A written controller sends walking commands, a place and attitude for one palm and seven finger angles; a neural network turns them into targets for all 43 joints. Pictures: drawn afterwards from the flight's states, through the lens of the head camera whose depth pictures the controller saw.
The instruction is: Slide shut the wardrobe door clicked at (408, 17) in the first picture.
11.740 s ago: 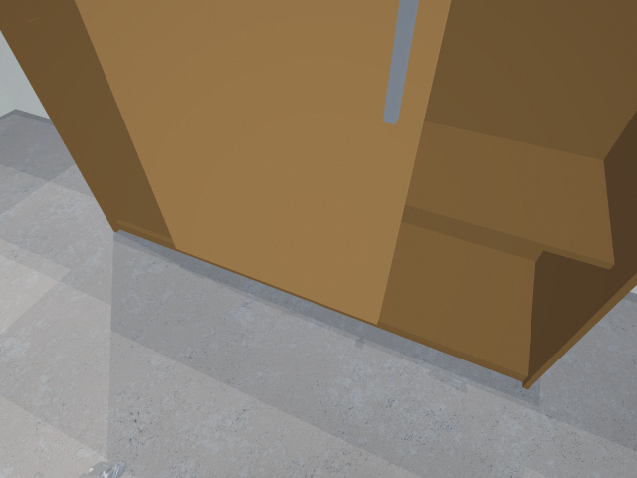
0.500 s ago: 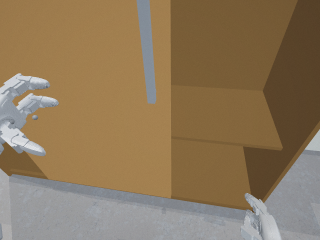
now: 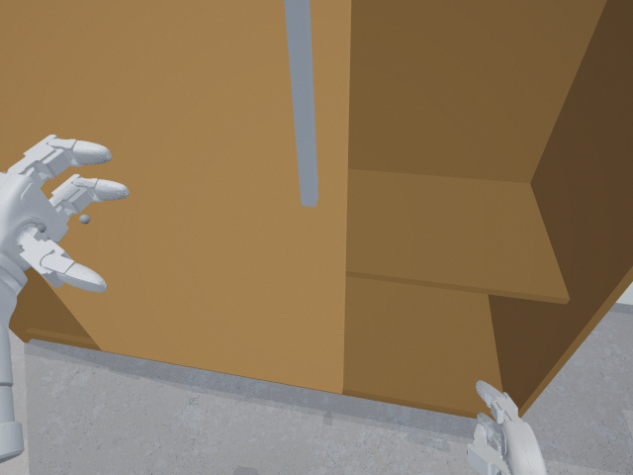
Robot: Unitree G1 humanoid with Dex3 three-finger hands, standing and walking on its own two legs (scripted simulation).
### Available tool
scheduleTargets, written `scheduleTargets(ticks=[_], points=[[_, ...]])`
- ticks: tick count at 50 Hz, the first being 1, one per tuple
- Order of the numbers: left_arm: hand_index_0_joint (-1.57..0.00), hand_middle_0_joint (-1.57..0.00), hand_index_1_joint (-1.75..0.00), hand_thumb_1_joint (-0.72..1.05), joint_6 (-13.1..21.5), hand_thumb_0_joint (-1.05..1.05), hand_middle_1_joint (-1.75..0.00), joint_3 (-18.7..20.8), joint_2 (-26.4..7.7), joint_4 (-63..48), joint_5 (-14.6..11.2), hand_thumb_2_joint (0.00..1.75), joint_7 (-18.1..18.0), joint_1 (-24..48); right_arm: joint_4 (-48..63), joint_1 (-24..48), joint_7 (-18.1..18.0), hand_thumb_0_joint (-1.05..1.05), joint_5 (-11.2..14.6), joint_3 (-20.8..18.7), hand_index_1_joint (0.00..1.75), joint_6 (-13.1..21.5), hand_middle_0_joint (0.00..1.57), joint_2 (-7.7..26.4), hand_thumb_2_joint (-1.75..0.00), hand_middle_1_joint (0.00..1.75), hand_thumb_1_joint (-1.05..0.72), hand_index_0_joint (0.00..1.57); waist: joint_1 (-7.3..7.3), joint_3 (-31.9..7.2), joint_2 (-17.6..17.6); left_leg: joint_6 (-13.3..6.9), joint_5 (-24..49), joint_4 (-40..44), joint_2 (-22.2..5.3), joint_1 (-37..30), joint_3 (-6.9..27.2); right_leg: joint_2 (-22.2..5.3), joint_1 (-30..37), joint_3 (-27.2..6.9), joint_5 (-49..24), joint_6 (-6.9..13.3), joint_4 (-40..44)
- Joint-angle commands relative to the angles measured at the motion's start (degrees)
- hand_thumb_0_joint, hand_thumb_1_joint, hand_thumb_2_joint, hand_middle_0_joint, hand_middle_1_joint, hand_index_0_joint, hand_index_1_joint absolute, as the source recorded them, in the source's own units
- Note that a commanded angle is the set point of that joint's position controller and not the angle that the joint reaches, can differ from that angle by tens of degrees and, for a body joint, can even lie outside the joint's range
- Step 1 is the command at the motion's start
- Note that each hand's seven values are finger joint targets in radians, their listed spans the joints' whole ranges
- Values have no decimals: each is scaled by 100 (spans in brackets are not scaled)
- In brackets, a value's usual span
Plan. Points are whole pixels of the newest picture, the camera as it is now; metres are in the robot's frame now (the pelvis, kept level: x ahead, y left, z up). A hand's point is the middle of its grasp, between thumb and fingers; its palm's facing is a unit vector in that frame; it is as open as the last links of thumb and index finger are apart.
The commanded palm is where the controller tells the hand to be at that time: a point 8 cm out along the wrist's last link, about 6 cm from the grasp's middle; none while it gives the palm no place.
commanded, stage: move the hooked fingers beside the handle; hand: left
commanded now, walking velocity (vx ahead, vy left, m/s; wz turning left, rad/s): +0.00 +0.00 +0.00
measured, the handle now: (307, 104) +0.54 +0.07 +0.24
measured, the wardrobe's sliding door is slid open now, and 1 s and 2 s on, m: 0.50 0.50 0.50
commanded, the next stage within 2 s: none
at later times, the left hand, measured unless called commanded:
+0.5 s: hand (155, 184) +0.34 +0.22 +0.24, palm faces -0.03 -1.00 -0.07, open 14.0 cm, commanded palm +0.33 +0.26 +0.23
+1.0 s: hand (229, 153) +0.41 +0.15 +0.24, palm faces -0.06 -1.00 -0.03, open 14.0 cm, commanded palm +0.41 +0.21 +0.22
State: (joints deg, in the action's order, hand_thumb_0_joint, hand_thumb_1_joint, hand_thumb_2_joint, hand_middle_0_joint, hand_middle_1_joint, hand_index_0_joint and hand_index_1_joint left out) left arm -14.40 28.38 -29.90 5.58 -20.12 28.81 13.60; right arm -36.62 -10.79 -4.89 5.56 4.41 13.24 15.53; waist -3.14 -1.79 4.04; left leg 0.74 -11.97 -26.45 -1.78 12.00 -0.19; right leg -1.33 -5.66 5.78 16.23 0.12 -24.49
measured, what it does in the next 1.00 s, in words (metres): stands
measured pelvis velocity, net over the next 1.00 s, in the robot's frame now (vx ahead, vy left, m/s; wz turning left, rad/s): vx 0.00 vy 0.00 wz -0.03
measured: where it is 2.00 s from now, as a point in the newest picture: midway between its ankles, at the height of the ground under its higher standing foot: outside the picture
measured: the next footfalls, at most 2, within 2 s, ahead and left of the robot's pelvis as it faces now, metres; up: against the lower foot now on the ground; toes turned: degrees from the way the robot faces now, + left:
none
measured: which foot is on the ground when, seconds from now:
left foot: down 0.00-1.00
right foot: down 0.00-1.00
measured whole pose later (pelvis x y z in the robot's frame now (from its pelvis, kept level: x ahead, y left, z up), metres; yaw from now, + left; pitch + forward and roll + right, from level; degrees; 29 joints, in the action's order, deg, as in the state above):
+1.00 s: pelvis +0.00 +0.00 +0.00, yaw -2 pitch -1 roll +0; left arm -11.8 15.1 -21.4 29.6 -12.2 12.3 39.7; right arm -40.1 -13.0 -5.0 4.2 3.0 8.3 14.9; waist 1.3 -1.4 3.3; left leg 1.1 -11.1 -25.0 -2.4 12.7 -1.9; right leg -0.9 -8.3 3.9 15.9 0.5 -25.3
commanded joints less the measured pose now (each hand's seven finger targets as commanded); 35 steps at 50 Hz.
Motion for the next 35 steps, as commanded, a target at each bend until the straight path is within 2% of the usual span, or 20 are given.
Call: scheduleTargets(ticks=[1, 3, 4, 5, 7, 8, 10, 13, 15, 17, 19, 20, 21, 24, 25, 28, 31, 32, 33, 35], points=[[-30, -30, -120, -50, 361, 0, -120, 104, -1449, -1066, -9, 30, -181, 2536, 957, 826, -63, 0, 22, -262, 30, 321, 20, 625, -90, 30, -90, 20, 188, -939, 255, -232, 696, 273, 264, -1058, 156, 186, -721, -143, -1178, 50, 433], [-30, -30, -120, -50, 413, 0, -120, 3, -1401, -982, 28, 30, -290, 2787, 909, 798, -77, 0, 9, -252, 30, 279, 20, 615, -90, 30, -90, 20, 195, -923, 150, -231, 634, 288, 249, -998, 162, 172, -660, -144, -1047, 63, 464], [-30, -30, -120, -50, 422, 0, -120, 92, -1471, -968, 64, 30, -341, 2844, 931, 810, -69, 0, 10, -266, 30, 295, 20, 627, -90, 30, -90, 20, 174, -1040, 130, -242, 672, 285, 251, -1073, 175, 191, -666, -148, -1108, 60, 448], [-30, -30, -120, -50, 426, 0, -120, 1, -1359, -1027, 82, 30, -376, 2903, 942, 840, -68, 0, 1, -261, 30, 292, 20, 606, -90, 30, -90, 20, 170, -1135, 254, -238, 746, 288, 246, -1129, 161, 176, -623, -155, -1184, 69, 410], [-30, -30, -120, -50, 390, 0, -120, 108, -1413, -912, 115, 30, -474, 2826, 956, 823, -51, 0, -13, -274, 30, 263, 20, 612, -90, 30, -90, 20, 117, -1293, 103, -233, 996, 260, 234, -1152, 167, 172, -505, -138, -1449, 80, 334], [-30, -30, -120, -50, 366, 0, -120, 123, -1432, -801, 137, 30, -528, 2733, 927, 796, -39, 0, -26, -259, 30, 214, 20, 616, -90, 30, -90, 20, 69, -1231, 83, -218, 1031, 266, 242, -1002, 156, 150, -384, -129, -1468, 98, 342], [-30, -30, -120, -50, 281, 0, -120, 8, -1261, -679, 150, 30, -589, 2814, 944, 826, -13, 0, -17, -269, 30, 176, 20, 608, -90, 30, -90, 20, 98, -1220, 4, -219, 1086, 259, 228, -1018, 127, 152, -440, -129, -1609, 75, 301], [-30, -30, -120, -50, 187, 0, -120, 195, -1425, -512, 182, 30, -680, 2655, 965, 805, 9, 0, -29, -287, 30, 67, 20, 632, -90, 30, -90, 20, 20, -1228, -203, -229, 1171, 238, 229, -846, 87, 130, -281, -147, -1707, 79, 293], [-30, -30, -120, -50, 175, 0, -120, 174, -1405, -619, 205, 30, -702, 2765, 1028, 841, 19, 0, -12, -306, 30, 44, 20, 633, -90, 30, -90, 20, 46, -1321, -128, -239, 1219, 202, 229, -920, 39, 136, -322, -173, -1808, 61, 261], [-30, -30, -120, -50, 207, 0, -120, -109, -1128, -653, 215, 30, -702, 3077, 1014, 838, 13, 0, -9, -309, 30, 34, 20, 609, -90, 30, -90, 20, 148, -1288, -109, -246, 1204, 174, 228, -1015, 32, 151, -455, -171, -1799, 54, 254], [-30, -30, -120, -50, 250, 0, -120, -4, -1266, -623, 235, 30, -756, 3069, 992, 795, -1, 0, -4, -318, 30, 12, 20, 631, -90, 30, -90, 20, 135, -1272, -59, -248, 1155, 183, 221, -979, 30, 156, -430, -188, -1728, 61, 288], [-30, -30, -120, -50, 268, 0, -120, -306, -1009, -733, 256, 30, -762, 3334, 989, 825, -14, 0, -2, -311, 30, 17, 20, 605, -90, 30, -90, 20, 205, -1231, 76, -253, 1172, 177, 225, -1055, 22, 150, -509, -188, -1726, 66, 277], [-30, -30, -120, -50, 294, 0, -120, -410, -905, -835, 259, 30, -790, 3532, 975, 810, -19, 0, -5, -326, 30, 36, 20, 586, -90, 30, -90, 20, 250, -1294, 141, -250, 1150, 158, 221, -1156, 22, 156, -563, -185, -1699, 63, 284], [-30, -30, -120, -50, 282, 0, -120, -352, -958, -462, 278, 30, -905, 3473, 863, 730, -49, 0, -13, -340, 30, 11, 20, 632, -90, 30, -90, 20, 246, -1150, -88, -256, 993, 192, 205, -1055, 45, 167, -604, -201, -1556, 57, 349], [-30, -30, -120, -50, 288, 0, -120, -506, -853, -481, 303, 30, -932, 3727, 834, 738, -59, 0, -21, -335, 30, 6, 20, 641, -90, 30, -90, 20, 282, -1185, -21, -253, 960, 209, 217, -1063, 52, 154, -607, -201, -1513, 59, 336], [-30, -30, -120, -50, 302, 0, -120, -549, -821, -338, 367, 30, -1080, 3841, 782, 706, -67, 0, -40, -343, 30, -34, 20, 623, -90, 30, -90, 20, 259, -1190, 4, -244, 938, 230, 208, -1029, 59, 137, -542, -203, -1420, 81, 350], [-30, -30, -120, -50, 316, 0, -120, -712, -632, -243, 396, 30, -1192, 4073, 777, 738, -59, 0, -36, -342, 30, -33, 20, 604, -90, 30, -90, 20, 288, -1301, -79, -252, 960, 230, 207, -1110, 60, 143, -567, -226, -1494, 70, 326], [-30, -30, -120, -50, 330, 0, -120, -720, -648, -173, 411, 30, -1226, 4212, 744, 704, -63, 0, -44, -350, 30, -44, 20, 626, -90, 30, -90, 20, 313, -1325, -240, -256, 1003, 228, 195, -1120, 67, 146, -549, -216, -1548, 64, 313], [-30, -30, -120, -50, 348, 0, -120, -724, -639, -88, 446, 30, -1268, 4166, 722, 676, -57, 0, -58, -358, 30, -70, 20, 621, -90, 30, -90, 20, 271, -1277, -163, -255, 1019, 226, 198, -1053, 49, 131, -495, -222, -1533, 78, 325], [-30, -30, -120, -50, 336, 0, -120, -852, -520, 67, 481, 30, -1342, 4378, 711, 681, -52, 0, -54, -356, 30, -83, 20, 612, -90, 30, -90, 20, 307, -1286, -136, -252, 970, 242, 200, -1068, 43, 132, -558, -242, -1529, 66, 321]])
